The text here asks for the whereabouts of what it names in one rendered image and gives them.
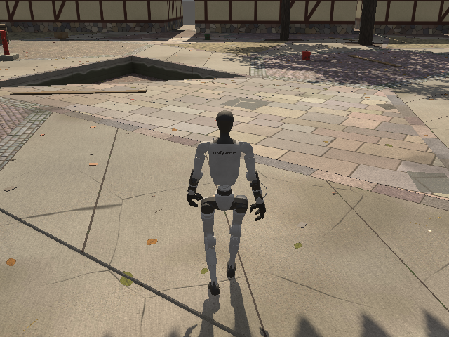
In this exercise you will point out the robot right forearm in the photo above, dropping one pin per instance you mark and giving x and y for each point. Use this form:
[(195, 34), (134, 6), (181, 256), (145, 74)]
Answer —
[(257, 192)]

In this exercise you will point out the robot left forearm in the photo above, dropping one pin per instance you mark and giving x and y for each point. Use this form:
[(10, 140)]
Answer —
[(193, 183)]

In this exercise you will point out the right robot hand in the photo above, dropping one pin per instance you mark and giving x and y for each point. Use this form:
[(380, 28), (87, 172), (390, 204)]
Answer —
[(260, 211)]

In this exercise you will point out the robot right upper arm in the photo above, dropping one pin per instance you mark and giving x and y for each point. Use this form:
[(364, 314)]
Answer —
[(249, 160)]

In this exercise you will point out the left robot thigh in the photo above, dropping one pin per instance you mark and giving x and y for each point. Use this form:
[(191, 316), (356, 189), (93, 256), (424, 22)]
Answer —
[(207, 216)]

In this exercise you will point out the left robot shin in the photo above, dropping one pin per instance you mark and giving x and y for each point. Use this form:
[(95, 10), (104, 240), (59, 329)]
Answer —
[(211, 261)]

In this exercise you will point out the robot left upper arm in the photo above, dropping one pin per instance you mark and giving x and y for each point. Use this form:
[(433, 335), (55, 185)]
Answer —
[(199, 159)]

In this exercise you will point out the left robot hand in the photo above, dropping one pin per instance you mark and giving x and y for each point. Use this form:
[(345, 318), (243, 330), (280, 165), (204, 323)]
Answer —
[(196, 196)]

